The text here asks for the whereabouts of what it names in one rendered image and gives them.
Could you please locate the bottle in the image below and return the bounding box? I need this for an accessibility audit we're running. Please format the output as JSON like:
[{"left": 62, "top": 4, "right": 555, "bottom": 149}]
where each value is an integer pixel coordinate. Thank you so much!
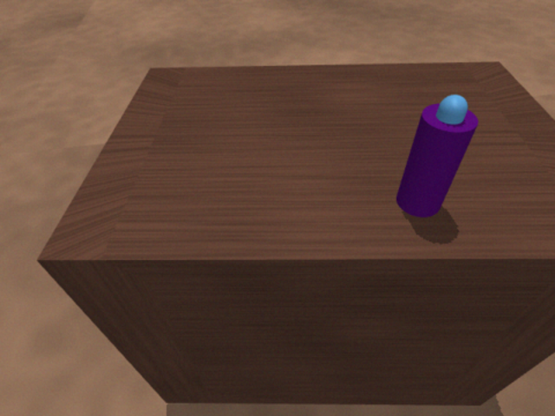
[{"left": 396, "top": 94, "right": 478, "bottom": 218}]

